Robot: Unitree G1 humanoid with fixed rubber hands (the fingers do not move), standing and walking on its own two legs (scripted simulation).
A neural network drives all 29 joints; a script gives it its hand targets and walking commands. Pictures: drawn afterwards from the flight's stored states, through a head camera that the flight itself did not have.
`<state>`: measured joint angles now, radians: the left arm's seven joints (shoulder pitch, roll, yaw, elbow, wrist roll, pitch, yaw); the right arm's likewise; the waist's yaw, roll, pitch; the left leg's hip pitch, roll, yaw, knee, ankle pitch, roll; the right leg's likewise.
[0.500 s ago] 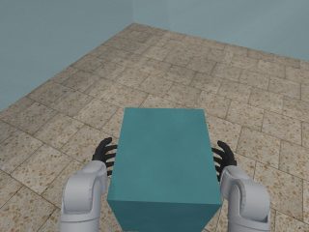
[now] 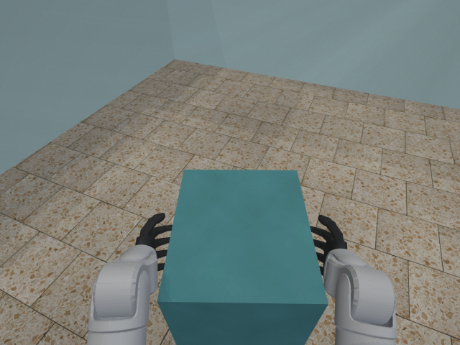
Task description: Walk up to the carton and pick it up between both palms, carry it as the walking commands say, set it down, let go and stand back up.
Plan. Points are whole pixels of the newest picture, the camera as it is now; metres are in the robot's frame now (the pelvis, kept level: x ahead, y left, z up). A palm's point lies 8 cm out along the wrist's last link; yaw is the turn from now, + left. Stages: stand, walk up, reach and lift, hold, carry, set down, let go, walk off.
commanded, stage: carry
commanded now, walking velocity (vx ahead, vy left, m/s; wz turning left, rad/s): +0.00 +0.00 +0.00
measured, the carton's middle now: (239, 262) +0.29 -0.02 +0.01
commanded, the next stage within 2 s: none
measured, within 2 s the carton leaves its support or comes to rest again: neither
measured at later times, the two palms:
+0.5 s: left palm (106, 278) +0.23 +0.18 +0.09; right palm (304, 262) +0.25 -0.12 +0.09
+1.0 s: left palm (111, 257) +0.27 +0.18 +0.08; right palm (298, 251) +0.27 -0.11 +0.08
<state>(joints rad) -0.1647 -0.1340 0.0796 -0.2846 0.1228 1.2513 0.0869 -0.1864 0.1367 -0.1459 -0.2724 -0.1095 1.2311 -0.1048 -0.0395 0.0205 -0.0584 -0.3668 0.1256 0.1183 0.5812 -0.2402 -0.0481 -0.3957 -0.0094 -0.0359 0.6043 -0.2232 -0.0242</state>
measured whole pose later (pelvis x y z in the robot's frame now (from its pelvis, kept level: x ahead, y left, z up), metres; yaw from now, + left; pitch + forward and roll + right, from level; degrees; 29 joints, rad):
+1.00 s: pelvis +0.01 +0.04 +0.00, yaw +1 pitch +1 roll +0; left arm -0.16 -0.13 0.07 -0.28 0.13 1.25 0.09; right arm -0.18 0.14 -0.15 -0.24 -0.11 1.21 -0.09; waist -0.01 0.00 -0.08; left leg -0.36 0.07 0.12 0.57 -0.22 0.00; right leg -0.37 -0.06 -0.02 0.56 -0.21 0.04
